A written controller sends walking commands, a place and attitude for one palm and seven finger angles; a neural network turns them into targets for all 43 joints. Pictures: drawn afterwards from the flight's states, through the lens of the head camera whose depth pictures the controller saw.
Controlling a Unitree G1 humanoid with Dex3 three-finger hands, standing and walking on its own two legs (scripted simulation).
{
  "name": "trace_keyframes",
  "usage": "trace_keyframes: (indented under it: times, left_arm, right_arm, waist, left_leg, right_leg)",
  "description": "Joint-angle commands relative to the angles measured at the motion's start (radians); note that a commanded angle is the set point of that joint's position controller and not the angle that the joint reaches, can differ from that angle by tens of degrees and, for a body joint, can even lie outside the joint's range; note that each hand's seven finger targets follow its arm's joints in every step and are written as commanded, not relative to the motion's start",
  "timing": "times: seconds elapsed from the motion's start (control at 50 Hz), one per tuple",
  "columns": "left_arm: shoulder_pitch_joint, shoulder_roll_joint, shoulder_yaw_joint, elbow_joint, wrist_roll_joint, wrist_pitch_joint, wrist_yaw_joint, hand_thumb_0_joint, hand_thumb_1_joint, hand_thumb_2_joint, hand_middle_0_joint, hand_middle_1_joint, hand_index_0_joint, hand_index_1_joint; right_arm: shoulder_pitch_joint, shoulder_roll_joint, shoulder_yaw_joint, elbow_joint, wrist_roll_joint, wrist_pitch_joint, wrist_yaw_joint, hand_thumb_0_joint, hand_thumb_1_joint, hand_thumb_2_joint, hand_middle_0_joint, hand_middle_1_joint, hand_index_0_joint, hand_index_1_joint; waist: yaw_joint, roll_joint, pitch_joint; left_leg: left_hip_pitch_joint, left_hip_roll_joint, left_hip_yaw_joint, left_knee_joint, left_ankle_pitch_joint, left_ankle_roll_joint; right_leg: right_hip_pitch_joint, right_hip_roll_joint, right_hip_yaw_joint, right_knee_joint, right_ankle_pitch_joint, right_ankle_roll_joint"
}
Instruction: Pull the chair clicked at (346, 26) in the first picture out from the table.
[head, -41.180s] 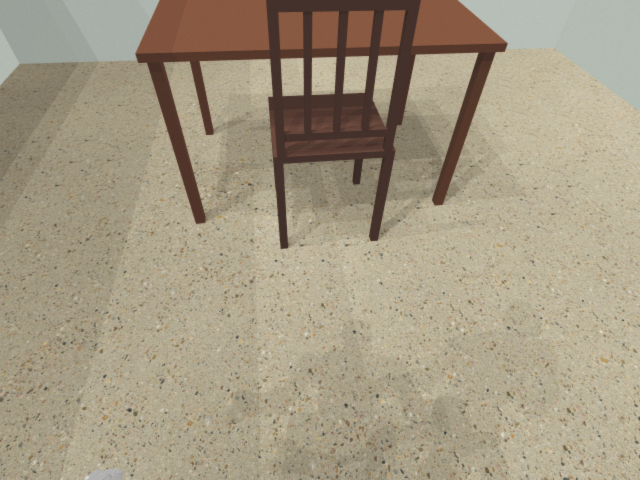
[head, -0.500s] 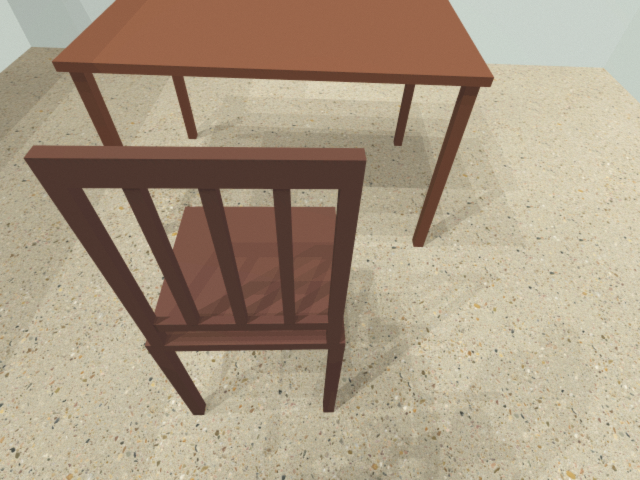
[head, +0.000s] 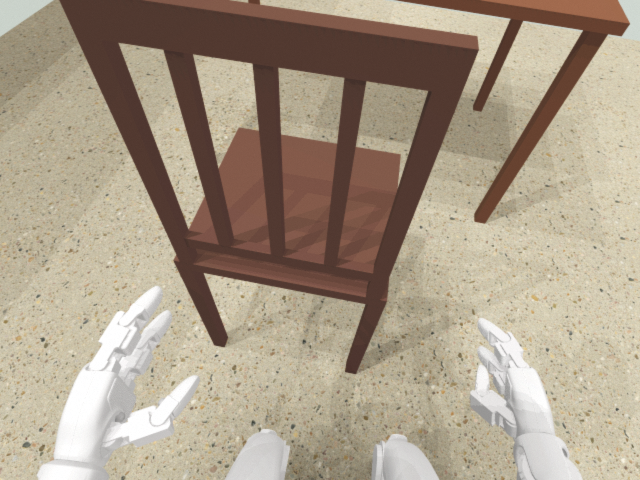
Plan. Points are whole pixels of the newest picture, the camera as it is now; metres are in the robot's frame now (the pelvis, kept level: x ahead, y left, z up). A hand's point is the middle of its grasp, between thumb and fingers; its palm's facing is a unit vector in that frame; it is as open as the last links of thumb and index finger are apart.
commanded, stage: raise the hand toward the chair's back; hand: left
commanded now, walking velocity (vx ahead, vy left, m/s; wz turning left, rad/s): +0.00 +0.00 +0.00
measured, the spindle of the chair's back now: (273, 180) +0.48 +0.13 +0.07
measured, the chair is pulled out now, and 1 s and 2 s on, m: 0.49 0.49 0.49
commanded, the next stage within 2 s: aim the fingers beside a spindle in 1.54 s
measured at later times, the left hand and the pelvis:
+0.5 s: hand (162, 359) +0.23 +0.20 +0.05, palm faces -0.07 -1.00 -0.06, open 14.7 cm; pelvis +0.00 +0.01 +0.01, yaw -1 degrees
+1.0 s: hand (145, 324) +0.25 +0.23 +0.07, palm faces -0.05 -1.00 -0.07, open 16.9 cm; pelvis +0.02 +0.02 +0.02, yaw -1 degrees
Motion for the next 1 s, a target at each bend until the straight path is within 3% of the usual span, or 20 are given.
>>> trace_keyframes:
  times: [0.0, 0.06, 0.1, 0.14, 0.18, 0.2, 0.22, 0.32, 0.4, 0.44, 0.54, 0.62, 0.74, 0.86, 0.88, 0.98]
  left_arm:
    - [-0.167, 0.104, 0.006, -0.197, -0.021, -0.039, -0.068, 0.000, 0.223, 0.610, -0.132, -0.194, -0.132, -0.194]
    - [-0.107, 0.138, 0.069, -0.185, -0.048, 0.053, -0.097, 0.000, 0.153, 0.580, -0.125, -0.183, -0.125, -0.183]
    - [-0.083, 0.157, 0.123, -0.187, -0.065, 0.099, -0.081, 0.000, 0.107, 0.560, -0.121, -0.175, -0.121, -0.175]
    - [-0.067, 0.153, 0.152, -0.204, -0.084, 0.114, -0.054, 0.000, 0.060, 0.540, -0.116, -0.168, -0.116, -0.168]
    - [-0.075, 0.137, 0.149, -0.213, -0.085, 0.091, -0.029, 0.000, 0.013, 0.520, -0.111, -0.161, -0.111, -0.161]
    - [-0.085, 0.141, 0.150, -0.207, -0.077, 0.075, -0.016, 0.000, -0.010, 0.510, -0.109, -0.157, -0.109, -0.157]
    - [-0.094, 0.134, 0.139, -0.200, -0.074, 0.058, -0.011, 0.000, -0.033, 0.500, -0.107, -0.153, -0.107, -0.153]
    - [-0.120, 0.138, 0.105, -0.164, -0.062, 0.006, -0.026, 0.000, -0.150, 0.450, -0.095, -0.135, -0.095, -0.135]
    - [-0.113, 0.164, 0.130, -0.158, -0.067, 0.004, -0.035, 0.000, -0.243, 0.410, -0.086, -0.120, -0.086, -0.120]
    - [-0.116, 0.158, 0.124, -0.193, -0.070, 0.002, -0.030, 0.000, -0.290, 0.390, -0.081, -0.113, -0.081, -0.113]
    - [-0.126, 0.157, 0.128, -0.171, -0.065, 0.006, -0.015, 0.000, -0.407, 0.340, -0.069, -0.095, -0.069, -0.095]
    - [-0.156, 0.170, 0.120, -0.185, -0.054, 0.016, -0.024, 0.000, -0.500, 0.300, -0.060, -0.080, -0.060, -0.080]
    - [-0.189, 0.170, 0.135, -0.140, -0.065, 0.044, -0.048, 0.000, -0.500, 0.300, -0.060, -0.080, -0.060, -0.080]
    - [-0.244, 0.193, 0.159, -0.125, -0.079, 0.047, -0.071, 0.000, -0.500, 0.300, -0.060, -0.080, -0.060, -0.080]
    - [-0.245, 0.196, 0.165, -0.107, -0.081, 0.050, -0.077, 0.000, -0.500, 0.300, -0.060, -0.080, -0.060, -0.080]
    - [-0.285, 0.215, 0.185, -0.096, -0.093, 0.051, -0.095, 0.000, -0.500, 0.300, -0.060, -0.080, -0.060, -0.080]
  right_arm:
    - [0.038, -0.130, -0.043, -0.074, 0.011, -0.042, -0.025, 0.000, -0.900, -0.900, 0.200, 0.300, 0.200, 0.300]
    - [0.017, -0.122, -0.045, -0.089, 0.030, -0.031, -0.034, 0.000, -0.900, -0.900, 0.200, 0.300, 0.200, 0.300]
    - [-0.007, -0.107, -0.044, -0.100, 0.034, -0.026, -0.039, 0.000, -0.900, -0.900, 0.200, 0.300, 0.200, 0.300]
    - [0.002, -0.090, -0.042, -0.103, 0.033, -0.021, -0.041, 0.000, -0.900, -0.900, 0.200, 0.300, 0.200, 0.300]
    - [0.010, -0.085, -0.044, -0.095, 0.030, -0.023, -0.044, 0.000, -0.900, -0.900, 0.200, 0.300, 0.200, 0.300]
    - [-0.004, -0.083, -0.036, -0.092, 0.026, -0.026, -0.043, 0.000, -0.900, -0.900, 0.200, 0.300, 0.200, 0.300]
    - [0.017, -0.084, -0.037, -0.086, 0.023, -0.029, -0.041, 0.000, -0.900, -0.900, 0.200, 0.300, 0.200, 0.300]
    - [0.038, -0.116, -0.041, -0.088, 0.024, -0.046, -0.044, 0.000, -0.900, -0.900, 0.200, 0.300, 0.200, 0.300]
    - [0.052, -0.128, -0.044, -0.091, 0.026, -0.047, -0.047, 0.000, -0.900, -0.900, 0.200, 0.300, 0.200, 0.300]
    - [0.063, -0.128, -0.044, -0.095, 0.026, -0.046, -0.044, 0.000, -0.900, -0.900, 0.200, 0.300, 0.200, 0.300]
    - [0.074, -0.128, -0.043, -0.092, 0.020, -0.028, -0.039, 0.000, -0.900, -0.900, 0.200, 0.300, 0.200, 0.300]
    - [0.079, -0.133, -0.036, -0.098, 0.019, -0.019, -0.033, 0.000, -0.900, -0.900, 0.200, 0.300, 0.200, 0.300]
    - [0.083, -0.133, -0.031, -0.097, 0.020, -0.005, -0.035, 0.000, -0.900, -0.900, 0.200, 0.300, 0.200, 0.300]
    - [0.086, -0.136, -0.026, -0.087, 0.018, -0.004, -0.033, 0.000, -0.900, -0.900, 0.200, 0.300, 0.200, 0.300]
    - [0.090, -0.138, -0.026, -0.086, 0.019, -0.003, -0.034, 0.000, -0.900, -0.900, 0.200, 0.300, 0.200, 0.300]
    - [0.093, -0.143, -0.026, -0.075, 0.021, -0.006, -0.034, 0.000, -0.900, -0.900, 0.200, 0.300, 0.200, 0.300]
  waist:
    - [-0.103, 0.077, -0.192]
    - [-0.061, 0.035, -0.264]
    - [-0.036, 0.021, -0.292]
    - [-0.029, -0.015, -0.295]
    - [-0.035, -0.037, -0.276]
    - [-0.029, -0.005, -0.265]
    - [-0.044, 0.009, -0.240]
    - [-0.067, 0.009, -0.188]
    - [-0.059, 0.037, -0.210]
    - [-0.057, 0.084, -0.220]
    - [-0.062, 0.083, -0.208]
    - [-0.067, 0.133, -0.214]
    - [-0.072, 0.083, -0.204]
    - [-0.066, 0.099, -0.222]
    - [-0.071, 0.069, -0.225]
    - [-0.067, 0.095, -0.236]
  left_leg:
    - [0.042, -0.026, 0.063, -0.172, 0.268, 0.059]
    - [0.035, -0.035, 0.065, -0.209, 0.257, 0.053]
    - [0.037, -0.039, 0.072, -0.225, 0.274, 0.055]
    - [0.034, -0.040, 0.070, -0.241, 0.296, 0.051]
    - [0.031, -0.039, 0.070, -0.242, 0.309, 0.051]
    - [0.024, -0.039, 0.073, -0.242, 0.306, 0.052]
    - [0.036, -0.039, 0.069, -0.252, 0.291, 0.048]
    - [0.040, -0.038, 0.065, -0.271, 0.238, 0.051]
    - [0.071, -0.040, 0.067, -0.285, 0.260, 0.052]
    - [0.111, -0.039, 0.064, -0.299, 0.294, 0.047]
    - [0.134, -0.036, 0.059, -0.306, 0.346, 0.041]
    - [0.174, -0.032, 0.051, -0.319, 0.380, 0.035]
    - [0.179, -0.030, 0.051, -0.320, 0.404, 0.031]
    - [0.193, -0.031, 0.048, -0.325, 0.440, 0.024]
    - [0.184, -0.031, 0.049, -0.324, 0.418, 0.028]
    - [0.192, -0.033, 0.051, -0.332, 0.434, 0.025]
  right_leg:
    - [0.137, 0.047, 0.008, -0.183, 0.115, -0.035]
    - [0.226, 0.037, 0.018, -0.212, 0.085, -0.027]
    - [0.275, 0.034, 0.023, -0.229, 0.083, -0.023]
    - [0.307, 0.032, 0.021, -0.239, 0.103, -0.018]
    - [0.298, 0.032, 0.014, -0.237, 0.119, -0.016]
    - [0.281, 0.033, 0.013, -0.227, 0.105, -0.022]
    - [0.260, 0.033, 0.005, -0.234, 0.087, -0.022]
    - [0.210, 0.029, -0.004, -0.246, 0.027, -0.024]
    - [0.225, 0.032, -0.011, -0.245, 0.060, -0.027]
    - [0.230, 0.034, -0.021, -0.239, 0.102, -0.031]
    - [0.237, 0.042, -0.035, -0.234, 0.160, -0.033]
    - [0.233, 0.043, -0.042, -0.230, 0.183, -0.037]
    - [0.247, 0.049, -0.044, -0.242, 0.221, -0.035]
    - [0.264, 0.048, -0.043, -0.245, 0.246, -0.036]
    - [0.268, 0.050, -0.042, -0.251, 0.235, -0.033]
    - [0.288, 0.049, -0.038, -0.257, 0.251, -0.035]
